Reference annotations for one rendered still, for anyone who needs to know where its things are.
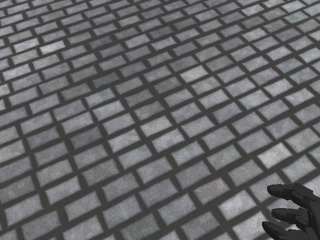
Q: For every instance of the right robot hand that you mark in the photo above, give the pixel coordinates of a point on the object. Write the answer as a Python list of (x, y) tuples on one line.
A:
[(308, 221)]

